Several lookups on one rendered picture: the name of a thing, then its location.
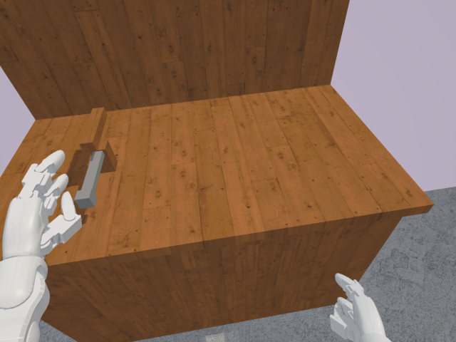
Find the robot right hand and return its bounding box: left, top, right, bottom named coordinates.
left=330, top=273, right=386, bottom=342

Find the robot left forearm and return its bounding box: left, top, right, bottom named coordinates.
left=0, top=255, right=50, bottom=342

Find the robot left hand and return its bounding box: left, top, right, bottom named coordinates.
left=2, top=150, right=82, bottom=260

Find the tap lever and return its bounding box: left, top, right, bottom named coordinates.
left=74, top=150, right=105, bottom=209

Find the counter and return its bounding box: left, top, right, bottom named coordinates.
left=0, top=0, right=434, bottom=342

